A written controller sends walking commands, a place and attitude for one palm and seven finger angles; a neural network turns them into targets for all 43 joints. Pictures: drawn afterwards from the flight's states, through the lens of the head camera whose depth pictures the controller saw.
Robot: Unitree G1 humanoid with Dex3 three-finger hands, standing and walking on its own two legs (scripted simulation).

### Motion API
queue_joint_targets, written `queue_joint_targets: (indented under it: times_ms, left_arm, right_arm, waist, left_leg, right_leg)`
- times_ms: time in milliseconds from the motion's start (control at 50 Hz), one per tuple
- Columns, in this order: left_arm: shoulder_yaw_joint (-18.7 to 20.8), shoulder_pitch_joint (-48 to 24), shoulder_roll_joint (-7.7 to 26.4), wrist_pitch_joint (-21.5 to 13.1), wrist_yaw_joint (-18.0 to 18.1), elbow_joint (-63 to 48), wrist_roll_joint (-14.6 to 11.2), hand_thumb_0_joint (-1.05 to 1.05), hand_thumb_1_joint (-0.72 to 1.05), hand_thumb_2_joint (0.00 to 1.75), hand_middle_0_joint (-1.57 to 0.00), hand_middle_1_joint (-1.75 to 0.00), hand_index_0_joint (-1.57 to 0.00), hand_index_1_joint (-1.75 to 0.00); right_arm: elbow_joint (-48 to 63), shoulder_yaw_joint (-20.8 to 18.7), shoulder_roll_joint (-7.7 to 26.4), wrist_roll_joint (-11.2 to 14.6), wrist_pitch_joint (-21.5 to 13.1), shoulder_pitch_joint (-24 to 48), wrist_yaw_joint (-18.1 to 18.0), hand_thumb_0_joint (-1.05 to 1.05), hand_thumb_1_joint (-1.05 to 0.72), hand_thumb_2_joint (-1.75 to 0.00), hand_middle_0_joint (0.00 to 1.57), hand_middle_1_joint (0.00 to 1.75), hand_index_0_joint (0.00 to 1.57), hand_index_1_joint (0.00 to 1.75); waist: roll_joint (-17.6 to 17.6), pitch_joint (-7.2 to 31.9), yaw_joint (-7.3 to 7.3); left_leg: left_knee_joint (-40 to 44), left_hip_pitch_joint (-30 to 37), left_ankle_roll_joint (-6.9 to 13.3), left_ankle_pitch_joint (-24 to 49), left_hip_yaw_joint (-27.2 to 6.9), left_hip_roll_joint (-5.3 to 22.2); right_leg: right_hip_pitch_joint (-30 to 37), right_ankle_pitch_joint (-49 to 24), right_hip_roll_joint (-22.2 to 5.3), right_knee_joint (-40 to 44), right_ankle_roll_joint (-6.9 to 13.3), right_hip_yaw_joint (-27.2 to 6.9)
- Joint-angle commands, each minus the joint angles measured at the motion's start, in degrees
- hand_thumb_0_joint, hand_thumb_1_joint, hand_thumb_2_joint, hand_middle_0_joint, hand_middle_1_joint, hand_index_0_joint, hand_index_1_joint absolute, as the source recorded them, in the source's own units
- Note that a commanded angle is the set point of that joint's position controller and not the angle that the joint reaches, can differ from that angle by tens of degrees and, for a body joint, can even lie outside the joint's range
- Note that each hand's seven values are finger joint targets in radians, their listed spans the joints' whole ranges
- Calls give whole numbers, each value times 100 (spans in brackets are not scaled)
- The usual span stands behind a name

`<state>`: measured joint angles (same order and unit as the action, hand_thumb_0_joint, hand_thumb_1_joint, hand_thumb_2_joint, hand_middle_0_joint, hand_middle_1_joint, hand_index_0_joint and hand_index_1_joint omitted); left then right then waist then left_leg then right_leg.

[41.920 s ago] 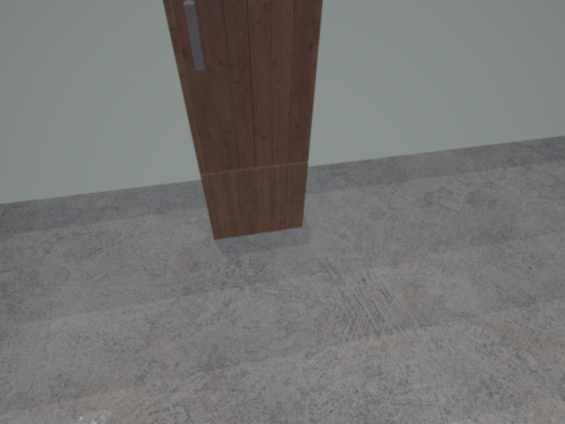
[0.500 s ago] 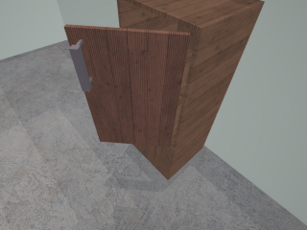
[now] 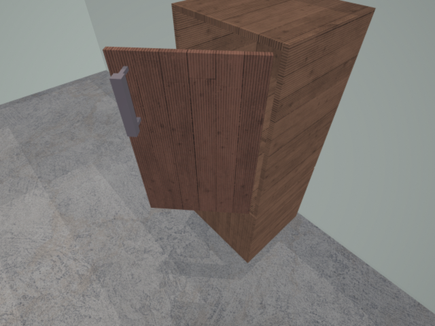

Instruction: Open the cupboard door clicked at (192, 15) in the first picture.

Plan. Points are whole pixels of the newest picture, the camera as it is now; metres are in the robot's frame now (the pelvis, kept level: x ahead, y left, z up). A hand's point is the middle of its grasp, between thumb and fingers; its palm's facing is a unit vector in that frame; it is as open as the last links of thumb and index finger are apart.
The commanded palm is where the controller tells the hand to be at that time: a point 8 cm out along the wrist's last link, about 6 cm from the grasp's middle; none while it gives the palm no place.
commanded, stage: look again from close up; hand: left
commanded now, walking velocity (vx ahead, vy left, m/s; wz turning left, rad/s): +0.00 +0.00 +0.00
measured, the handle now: (129, 102) +0.57 +0.25 +0.13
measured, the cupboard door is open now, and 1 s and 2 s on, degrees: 43 43 43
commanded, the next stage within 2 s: raise the hand with hooked fingers in 0.02 s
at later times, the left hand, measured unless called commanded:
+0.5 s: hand (125, 300) +0.17 +0.18 -0.02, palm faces -0.04 -1.00 +0.00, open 8.3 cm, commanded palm +0.13 +0.25 -0.02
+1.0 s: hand (94, 252) +0.23 +0.23 +0.05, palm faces +0.03 -1.00 -0.08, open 11.3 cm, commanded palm +0.19 +0.28 +0.06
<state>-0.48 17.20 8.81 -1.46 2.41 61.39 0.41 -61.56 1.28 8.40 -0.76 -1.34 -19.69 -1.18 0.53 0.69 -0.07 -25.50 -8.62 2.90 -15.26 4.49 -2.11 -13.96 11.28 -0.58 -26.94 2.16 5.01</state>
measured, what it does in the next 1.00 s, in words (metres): stands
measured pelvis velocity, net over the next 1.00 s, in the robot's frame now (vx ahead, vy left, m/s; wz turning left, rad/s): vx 0.02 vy -0.01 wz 0.05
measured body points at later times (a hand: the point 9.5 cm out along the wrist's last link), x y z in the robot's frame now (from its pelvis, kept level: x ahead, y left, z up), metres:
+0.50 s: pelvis -0.01 -0.01 -0.06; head +0.01 +0.00 +0.39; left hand +0.17 +0.23 -0.01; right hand +0.22 -0.26 -0.07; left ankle -0.01 +0.08 -0.74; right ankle +0.04 -0.09 -0.74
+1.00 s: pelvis +0.02 -0.01 -0.03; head +0.06 -0.01 +0.42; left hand +0.22 +0.28 +0.05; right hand +0.19 -0.23 -0.12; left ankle -0.01 +0.08 -0.74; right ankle +0.04 -0.09 -0.74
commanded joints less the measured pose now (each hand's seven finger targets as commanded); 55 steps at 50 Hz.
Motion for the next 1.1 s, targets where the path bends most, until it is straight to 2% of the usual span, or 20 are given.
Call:
queue_joint_targets:
  times_ms: [0, 80, 100, 120, 140, 160, 180, 200, 240, 300, 340, 360, 400, 460, 520, 560, 640, 760, 820, 1080]
  left_arm:
    - [85, 288, 471, -64, -3, -165, 15, 0, 90, 90, -20, -30, -20, -30]
    - [75, 296, 438, -41, -5, -128, 19, 0, 90, 90, -20, -30, -20, -30]
    - [49, 795, 605, -57, 195, 141, 69, 0, 90, 90, -20, -30, -20, -30]
    - [966, -3757, 2035, -1333, 77, -8808, -1247, 0, 88, 89, -20, -32, -20, -32]
    - [853, -1430, 1769, -1065, 326, -7675, -827, 0, 85, 88, -20, -33, -20, -33]
    - [222, 200, 485, -338, 474, -6688, -971, 0, 83, 87, -21, -34, -21, -34]
    - [29, 336, 49, -279, 401, -6471, -1139, 0, 81, 86, -21, -36, -21, -36]
    - [310, -100, 433, -598, 327, -6753, -1239, 0, 78, 85, -21, -37, -21, -37]
    - [539, 262, 441, -1270, -7, -6167, -1200, 0, 74, 83, -21, -40, -21, -40]
    - [783, 1708, 210, -2467, -1026, -5222, -1421, 0, 67, 80, -22, -45, -22, -45]
    - [1012, 1838, 464, -3224, -1821, -5224, -1566, 0, 62, 78, -22, -48, -22, -48]
    - [1257, 2003, 791, -3377, -2225, -5118, -1548, 0, 60, 77, -22, -50, -22, -50]
    - [1552, 1931, 1137, -3160, -2527, -5776, -1664, 0, 55, 75, -22, -53, -22, -53]
    - [1832, 1169, 1262, -2679, -2373, -7031, -2034, 0, 48, 72, -23, -57, -23, -57]
    - [1720, 708, 1220, -2748, -1938, -8319, -1869, 0, 41, 69, -24, -62, -24, -62]
    - [1413, 198, 1270, -2911, -1848, -8770, -1714, 0, 36, 67, -24, -64, -24, -64]
    - [1338, 320, 1300, -2780, -2114, -8066, -1637, 0, 27, 63, -25, -70, -25, -70]
    - [2182, 524, 1828, -1711, -2594, -7175, -2112, 0, 13, 57, -25, -80, -25, -80]
    - [2368, 484, 1834, -1650, -2529, -7421, -2273, 0, 6, 54, -26, -84, -26, -84]
    - [2565, -830, 2296, -1442, -2568, -7337, -2267, 0, -24, 41, -28, -103, -28, -103]
  right_arm:
    - [130, -110, 544, -11, -108, -259, -50, 0, -90, -90, 20, 30, 20, 30]
    - [76, -99, 541, -9, -85, -221, -49, 0, -90, -90, 20, 30, 20, 30]
    - [396, -120, 725, 58, -80, 466, 0, 0, -90, -90, 20, 30, 20, 30]
    - [2673, -280, 1692, 367, -927, 588, -268, 0, -90, -90, 20, 30, 20, 30]
    - [2377, -50, 1265, 391, -1472, 1141, -465, 0, -90, -90, 20, 30, 20, 30]
    - [2384, -130, 992, 465, -1675, 1096, -418, 0, -90, -90, 20, 30, 20, 30]
    - [2243, -120, 1073, 510, -1762, 849, -436, 0, -90, -90, 20, 30, 20, 30]
    - [2512, -191, 1297, 443, -1886, 962, -419, 0, -90, -90, 20, 30, 20, 30]
    - [2721, -333, 1357, 248, -2000, 855, -301, 0, -90, -90, 20, 30, 20, 30]
    - [3243, -508, 1299, 196, -2017, 1041, -28, 0, -90, -90, 20, 30, 20, 30]
    - [3614, -607, 1390, 181, -1963, 1238, 144, 0, -90, -90, 20, 30, 20, 30]
    - [3822, -658, 1487, 208, -1903, 1251, 234, 0, -90, -90, 20, 30, 20, 30]
    - [4196, -644, 1453, 329, -1788, 1366, 202, 0, -90, -90, 20, 30, 20, 30]
    - [4440, -584, 1382, 313, -1586, 1241, 48, 0, -90, -90, 20, 30, 20, 30]
    - [4374, -555, 1208, 266, -1484, 877, -41, 0, -90, -90, 20, 30, 20, 30]
    - [4236, -463, 1241, 190, -1484, 705, -62, 0, -90, -90, 20, 30, 20, 30]
    - [3940, -412, 1286, 279, -1570, 762, -127, 0, -90, -90, 20, 30, 20, 30]
    - [3926, -293, 1324, 385, -1550, 1039, -278, 0, -90, -90, 20, 30, 20, 30]
    - [3917, -249, 1256, 371, -1612, 1036, -271, 0, -90, -90, 20, 30, 20, 30]
    - [3742, -199, 1441, 410, -1841, 844, -353, 0, -90, -90, 20, 30, 20, 30]
  waist:
    - [-76, -539, 10]
    - [-72, -621, 10]
    - [-358, -944, 303]
    - [970, 1984, -550]
    - [1512, 1743, 12]
    - [1282, 662, -111]
    - [592, -67, -195]
    - [320, -531, -295]
    - [-855, -433, -296]
    - [-1320, 82, 190]
    - [-1096, 262, 195]
    - [-477, 305, 248]
    - [-452, 894, 386]
    - [-62, 1261, 314]
    - [699, 1521, 76]
    - [804, 1450, -179]
    - [609, 1184, -329]
    - [67, 1529, 79]
    - [-84, 1715, 161]
    - [298, 1245, 134]
  left_leg:
    - [797, -837, -33, 284, -833, 768]
    - [889, -846, -46, 122, -841, 782]
    - [-20, -938, -190, 324, -422, 907]
    - [539, 360, -209, 362, -612, 193]
    - [696, 117, -294, 6, -565, 331]
    - [907, -636, -490, -820, -805, 418]
    - [765, -958, -389, -1093, -840, 320]
    - [486, -1276, -309, -1234, -967, 258]
    - [-188, -1730, -265, -1223, -900, 179]
    - [-1232, -2572, -332, -931, -507, 38]
    - [-1821, -3028, -356, -870, -401, -43]
    - [-1997, -3015, -366, -796, -355, -90]
    - [-2084, -3210, -247, -550, -298, -96]
    - [-2167, -3099, -208, -304, -415, -44]
    - [-2288, -2578, -165, 440, -544, 107]
    - [-2417, -2337, -143, 860, -675, 168]
    - [-2355, -2375, -116, 471, -745, 230]
    - [-1978, -2389, -127, 700, -743, 179]
    - [-1771, -2231, -141, 986, -739, 201]
    - [-1106, -1414, -143, 1116, -700, 218]
  right_leg:
    - [461, -323, -615, 473, 120, -828]
    - [423, -201, -613, 540, 102, -804]
    - [0, -1493, -817, 392, -27, -849]
    - [715, -427, -214, 171, -63, -654]
    - [601, 303, -42, -194, 141, -409]
    - [-131, 709, 13, -213, 44, -53]
    - [-443, 700, 73, -154, -24, 18]
    - [-704, 1032, 38, -74, -63, 4]
    - [-1299, 1666, 28, -222, -94, 14]
    - [-1681, 2049, 29, -987, -30, -147]
    - [-1772, 1955, -25, -1316, 32, -374]
    - [-1701, 1850, -81, -1424, 118, -547]
    - [-1526, 1452, -88, -1647, 81, -632]
    - [-1523, 1178, 6, -1802, 5, -648]
    - [-1553, 89, 86, -1954, 2, -513]
    - [-1743, -425, 155, -2093, 17, -428]
    - [-1879, -47, 143, -1832, -42, -308]
    - [-741, -305, 39, -1401, -83, -458]
    - [-412, -752, -18, -1325, -134, -388]
    - [-274, -679, 32, -881, -80, -254]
